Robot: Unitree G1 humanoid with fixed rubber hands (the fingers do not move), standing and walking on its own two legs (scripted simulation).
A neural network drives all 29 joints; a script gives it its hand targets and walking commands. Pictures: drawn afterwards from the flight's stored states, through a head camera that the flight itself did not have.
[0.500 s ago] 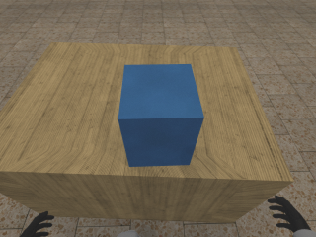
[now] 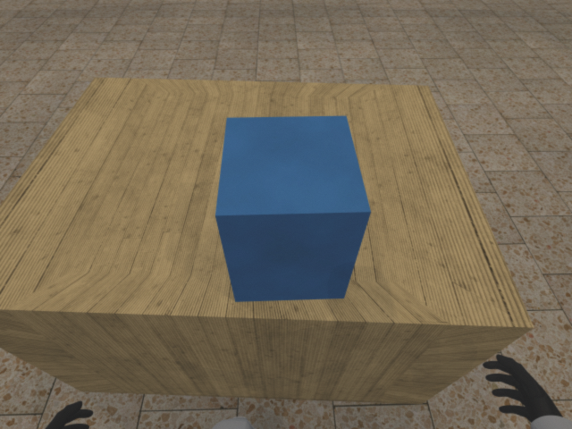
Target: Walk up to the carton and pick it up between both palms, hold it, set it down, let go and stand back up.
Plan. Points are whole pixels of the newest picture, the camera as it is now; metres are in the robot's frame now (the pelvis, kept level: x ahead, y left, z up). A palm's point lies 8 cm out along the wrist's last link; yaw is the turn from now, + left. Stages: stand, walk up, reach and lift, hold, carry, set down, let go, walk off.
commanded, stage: reach and lift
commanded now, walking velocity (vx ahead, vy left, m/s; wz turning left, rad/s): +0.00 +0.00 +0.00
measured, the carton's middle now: (288, 212) +0.45 +0.03 +0.00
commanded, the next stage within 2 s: none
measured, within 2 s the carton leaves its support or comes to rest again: neither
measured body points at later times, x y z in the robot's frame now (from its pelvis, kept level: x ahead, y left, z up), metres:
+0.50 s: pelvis +0.01 +0.00 +0.02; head +0.03 +0.01 +0.47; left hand +0.18 +0.31 -0.05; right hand +0.18 -0.29 -0.05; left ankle +0.07 +0.12 -0.72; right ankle -0.01 -0.12 -0.72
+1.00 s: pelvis +0.03 -0.01 +0.02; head +0.04 -0.01 +0.47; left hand +0.21 +0.26 -0.02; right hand +0.21 -0.26 -0.03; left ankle +0.07 +0.12 -0.72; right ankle -0.01 -0.12 -0.72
